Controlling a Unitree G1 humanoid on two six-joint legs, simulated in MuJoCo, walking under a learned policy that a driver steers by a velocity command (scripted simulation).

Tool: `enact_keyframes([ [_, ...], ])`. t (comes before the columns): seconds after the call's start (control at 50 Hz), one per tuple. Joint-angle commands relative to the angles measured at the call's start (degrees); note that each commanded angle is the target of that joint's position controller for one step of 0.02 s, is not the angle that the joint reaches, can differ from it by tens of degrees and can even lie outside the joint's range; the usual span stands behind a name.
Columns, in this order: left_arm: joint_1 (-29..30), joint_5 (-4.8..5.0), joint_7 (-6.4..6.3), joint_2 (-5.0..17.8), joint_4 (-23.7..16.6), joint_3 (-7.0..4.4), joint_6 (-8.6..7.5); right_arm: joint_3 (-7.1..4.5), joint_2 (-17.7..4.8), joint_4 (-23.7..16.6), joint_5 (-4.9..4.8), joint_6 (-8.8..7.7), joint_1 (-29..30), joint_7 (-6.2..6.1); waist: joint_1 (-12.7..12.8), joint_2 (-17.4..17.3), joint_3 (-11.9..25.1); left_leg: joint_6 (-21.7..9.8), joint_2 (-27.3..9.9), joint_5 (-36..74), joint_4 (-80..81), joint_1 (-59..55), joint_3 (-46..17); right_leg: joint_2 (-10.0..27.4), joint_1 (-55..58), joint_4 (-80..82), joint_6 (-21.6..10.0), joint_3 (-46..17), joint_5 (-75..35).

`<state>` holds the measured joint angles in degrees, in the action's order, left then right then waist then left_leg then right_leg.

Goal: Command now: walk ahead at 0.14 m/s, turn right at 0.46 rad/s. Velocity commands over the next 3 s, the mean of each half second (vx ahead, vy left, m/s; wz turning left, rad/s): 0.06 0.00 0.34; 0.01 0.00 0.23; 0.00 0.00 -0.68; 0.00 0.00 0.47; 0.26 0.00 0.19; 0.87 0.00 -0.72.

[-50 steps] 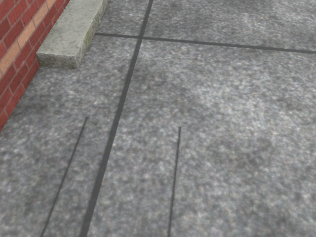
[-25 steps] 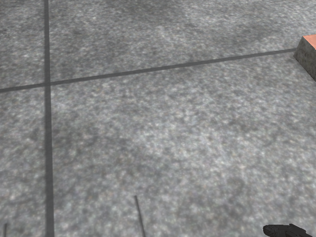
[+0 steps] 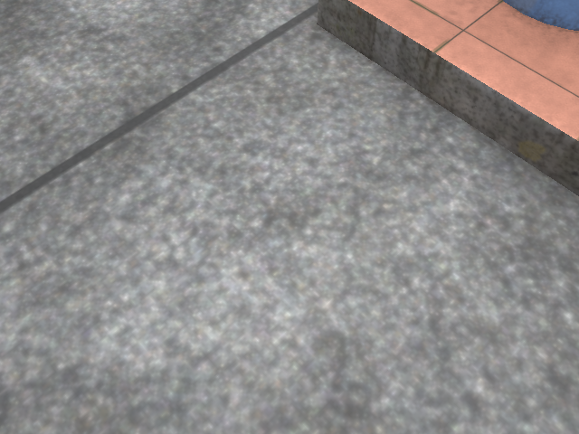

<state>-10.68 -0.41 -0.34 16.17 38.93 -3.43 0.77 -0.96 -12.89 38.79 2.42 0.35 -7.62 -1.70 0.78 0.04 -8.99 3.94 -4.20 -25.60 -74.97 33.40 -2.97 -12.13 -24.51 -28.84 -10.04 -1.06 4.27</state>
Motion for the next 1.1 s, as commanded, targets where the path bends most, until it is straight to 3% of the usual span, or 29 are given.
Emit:
enact_keyframes([
  [0.02,-3.8,-0.75,-0.29,7.0,-2.3,-1.81,-1.91,-2.06,-7.2,-0.1,-0.44,1.61,-11.2,-0.42,-2.1,-4.1,18.6,-0.9,-1.0,4.1,5.0,-5.1,0.5,20.6,11.3,7.4,-5.3,-17.3,-41.7],
  [0.06,-3.9,-0.99,-0.3,5.4,-1.2,-0.94,-2.14,-1.76,-6.0,0.2,-1.08,1.84,-10.5,-0.19,-1.9,-1.7,19.4,-1.8,-0.7,7.9,9.7,-6.0,0.7,19.8,11.8,8.4,-2.5,-14.2,-39.2],
  [0.12,-3.1,-1.32,-0.33,1.6,0.2,0.98,-1.92,-1.39,-4.8,1.3,-1.8,2.79,-9.0,0.45,-1.2,2.3,17.4,-2.5,-0.6,12.2,19.4,-10.9,0.1,18.5,9.4,13.0,1.3,-10.6,-20.4],
  [0.16,-3.1,-1.83,-0.33,2.9,0.6,0.82,-1.63,-1.77,-6.0,1.1,-2.23,3.38,-6.5,0.86,0.1,4.4,13.9,-2.9,0.8,11.3,23.2,-11.9,0.0,19.4,8.1,15.8,1.0,-10.4,-7.4],
  [0.2,-3.6,-1.94,-0.56,4.9,0.6,0.18,-0.99,-2.52,-8.0,0.3,-2.3,3.56,-4.5,1.27,1.1,4.9,11.1,-3.2,2.2,7.0,24.4,-9.4,0.3,21.6,10.0,16.1,-1.3,-11.6,0.0],
  [0.26,-4.5,-1.48,-1.24,5.3,0.5,-0.11,-0.36,-2.8,-8.0,-0.5,-1.98,3.31,-4.1,1.95,1.7,4.0,9.9,-3.7,2.8,0.7,25.7,-7.3,1.7,24.7,15.0,14.2,-4.4,-12.7,0.3],
  [0.32,-3.6,-1.31,-1.81,5.6,0.3,-0.39,-0.33,-2.71,-6.9,-1.0,-2.32,3.07,-5.4,2.48,1.3,4.3,11.1,-4.3,4.0,-3.2,29.3,-9.8,3.7,26.2,18.5,10.7,-4.7,-10.9,-8.7],
  [0.38,-2.0,-1.02,-2.01,6.4,0.2,-0.87,-0.06,-2.8,-6.2,-1.3,-3.05,2.88,-8.2,2.8,-0.2,5.7,13.1,-5.1,5.8,-1.9,38.2,-15.2,5.8,26.1,19.9,5.7,-2.8,-6.8,-17.1],
  [0.42,-1.3,-0.36,-2.19,7.3,0.2,-1.46,0.14,-2.95,-6.9,-1.3,-2.64,2.37,-10.2,2.85,-2.1,4.4,11.9,-6.9,6.0,8.9,53.4,-21.9,3.4,23.3,15.0,-0.2,2.1,-1.7,-11.5],
  [0.44,-1.7,-0.5,-2.08,6.4,-0.7,-1.49,0.16,-3.99,-11.4,-2.1,-1.52,1.98,-10.5,2.65,-1.7,-3.4,10.1,-9.5,-1.9,12.5,59.6,-26.8,-10.3,18.9,4.8,-9.8,6.5,2.5,1.8],
  [0.46,-0.5,-1.24,-2.31,3.1,-4.1,-0.58,0.41,-5.86,-19.7,-4.0,-1.58,1.68,-11.0,2.74,-0.6,-14.3,7.0,-15.9,-17.1,42.7,56.6,-31.5,-30.8,9.1,-13.0,-19.0,11.7,6.7,29.3],
  [0.48,5.7,-2.07,-2.37,3.8,-5.5,-0.25,0.71,-6.79,-19.7,-2.6,-1.03,1.92,-16.8,1.98,-5.8,-11.1,7.4,-22.6,-17.5,53.8,55.7,-29.9,-30.2,8.4,-15.0,-29.6,11.9,0.0,32.3],
  [0.5,4.7,-1.15,-1.93,4.2,-5.2,-0.32,0.8,-6.3,-17.4,-2.2,-1.48,2.25,-14.8,1.42,-2.9,-6.1,7.3,-22.2,-13.4,52.4,54.7,-29.7,-24.4,9.9,-15.3,-34.1,12.3,-2.6,27.2],
  [0.52,3.4,-0.56,-1.59,5.0,-4.2,-0.51,0.52,-5.94,-15.6,-3.1,-1.94,2.84,-9.9,1.17,-0.7,-4.2,6.9,-19.2,-8.9,48.8,54.4,-29.1,-19.9,10.6,-15.4,-34.5,12.4,-3.2,22.0],
  [0.56,2.3,-1.36,-0.86,6.5,-3.4,-0.75,0.46,-5.53,-13.9,-4.3,-2.66,3.22,-7.0,1.17,-0.3,-5.4,9.6,-16.0,-4.4,52.5,52.8,-31.4,-16.9,10.8,-14.6,-35.1,13.2,-2.4,17.9],
  [0.62,3.8,-1.21,-0.27,5.7,-4.1,-0.15,0.86,-6.03,-14.7,-3.3,-3.01,3.01,-10.8,1.28,-2.0,-4.3,12.3,-14.9,-3.1,55.1,51.0,-34.8,-18.4,10.6,-15.5,-34.5,13.6,-2.4,16.1],
  [0.68,4.4,-0.67,-0.39,6.2,-3.9,0.21,1.21,-5.88,-14.4,-2.9,-2.6,2.97,-12.6,0.62,-3.5,-6.1,12.6,-14.1,-2.9,55.7,50.2,-37.1,-19.3,11.1,-16.1,-30.1,13.6,-1.8,15.3],
  [0.74,3.4,-0.41,-0.18,6.3,-2.5,0.54,1.54,-4.62,-12.4,-2.6,-1.89,2.75,-12.3,0.11,-3.9,-6.7,13.0,-13.1,-3.5,56.6,50.7,-36.4,-17.7,12.2,-12.0,-25.9,13.2,-0.6,15.0],
  [0.8,2.8,0.09,0.33,4.5,-0.8,1.5,1.85,-2.33,-8.8,-1.8,-0.92,2.09,-10.4,-0.11,-3.4,-6.4,12.3,-12.0,-3.4,54.1,52.5,-31.1,-14.5,12.9,-1.4,-16.9,11.9,-0.1,14.8],
  [0.82,2.4,0.39,0.37,4.4,-0.1,1.63,2.02,-1.98,-8.9,-1.6,-0.54,1.86,-9.7,-0.12,-3.4,-6.8,11.7,-11.7,-3.4,53.1,52.9,-28.8,-13.3,12.2,2.8,-14.1,11.3,0.3,15.0],
  [0.86,2.5,0.73,0.36,6.7,0.0,0.93,2.22,-2.68,-12.3,-0.8,-0.23,1.92,-9.6,-0.33,-3.5,-7.5,9.6,-12.3,-4.5,52.5,51.3,-27.7,-13.0,10.0,5.1,-12.2,10.0,0.7,17.5],
  [0.9,1.7,0.71,0.51,7.6,-0.1,0.54,1.9,-3.14,-13.9,-0.3,-0.85,2.26,-9.3,-0.71,-2.9,-6.6,8.4,-13.3,-6.3,53.6,48.8,-29.2,-13.7,9.4,4.7,-9.6,8.4,0.8,19.6],
  [0.94,-0.4,0.39,0.51,6.7,0.2,0.62,1.18,-3.26,-14.2,-0.3,-1.69,2.23,-7.5,-1.16,-0.8,-4.6,8.4,-12.5,-5.9,52.5,44.8,-28.9,-12.4,9.1,8.6,-1.1,6.7,0.3,15.1],
  [0.96,-2.1,-0.02,0.37,7.5,0.3,0.39,0.66,-3.39,-14.5,-0.6,-1.8,1.83,-6.4,-1.34,0.5,-2.8,9.6,-10.7,-3.9,48.8,40.8,-26.3,-10.7,10.4,13.5,4.1,5.2,-4.0,7.2],
  [0.98,-5.5,-0.75,0.22,12.5,0.2,-0.82,0.02,-3.28,-13.6,-2.6,-1.45,1.25,-5.3,-1.25,1.2,5.3,12.7,-7.8,2.3,34.9,29.2,-20.0,-6.0,19.6,20.2,7.4,1.4,-19.0,-8.8],
  [1.0,-6.8,0.44,0.64,16.2,0.8,-2.3,0.13,-2.59,-10.9,-5.3,-1.17,1.67,-3.1,-1.2,1.1,14.9,10.8,-4.4,13.3,-6.8,19.3,-5.8,2.0,31.3,23.5,7.4,-9.0,-34.3,-36.3],
  [1.02,-10.9,1.01,1.13,13.8,2.0,-2.17,0.03,-2.3,-10.9,-4.6,-0.2,1.85,-3.4,-1.31,1.6,9.0,12.4,-3.9,11.4,-13.6,11.8,-3.4,-2.2,31.8,24.2,8.5,-11.6,-36.7,-34.5],
  [1.06,-4.6,0.86,0.57,11.0,0.8,-2.21,0.8,-2.33,-10.4,-3.3,-0.89,1.91,-2.3,-0.72,-0.6,3.7,8.2,-2.7,7.7,-4.6,10.6,-2.2,-3.6,24.3,19.1,9.2,-7.2,-27.0,-20.3],
  [1.1,-2.3,0.76,0.05,10.1,-0.1,-2.24,1.51,-2.34,-10.6,-3.8,-0.89,2.03,-1.3,0.06,-1.3,5.4,9.1,-1.3,6.9,0.3,15.6,-3.2,-2.7,18.6,18.4,9.6,-3.3,-23.2,-15.3],
])
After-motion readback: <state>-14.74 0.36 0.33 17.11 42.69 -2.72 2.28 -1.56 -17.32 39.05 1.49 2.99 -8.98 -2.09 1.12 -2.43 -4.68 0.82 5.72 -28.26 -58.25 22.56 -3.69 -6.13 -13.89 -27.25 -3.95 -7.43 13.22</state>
